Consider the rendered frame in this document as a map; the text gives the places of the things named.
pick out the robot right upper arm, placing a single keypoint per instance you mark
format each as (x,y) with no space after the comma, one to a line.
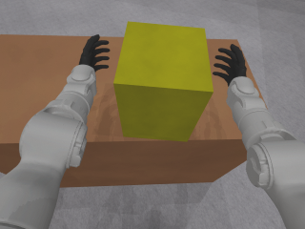
(278,167)

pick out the robot right hand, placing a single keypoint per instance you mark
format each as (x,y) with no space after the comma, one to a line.
(236,62)

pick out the robot left upper arm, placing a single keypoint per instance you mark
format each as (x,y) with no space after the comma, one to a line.
(29,192)

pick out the carton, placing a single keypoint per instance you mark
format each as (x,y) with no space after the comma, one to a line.
(163,80)

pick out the pedestal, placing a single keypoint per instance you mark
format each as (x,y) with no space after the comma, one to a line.
(34,71)

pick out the left robot forearm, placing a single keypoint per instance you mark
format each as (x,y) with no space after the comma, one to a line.
(75,101)

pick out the robot left hand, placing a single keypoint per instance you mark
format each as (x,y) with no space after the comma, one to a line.
(89,55)

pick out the right robot forearm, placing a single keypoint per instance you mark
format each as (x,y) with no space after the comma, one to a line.
(251,116)

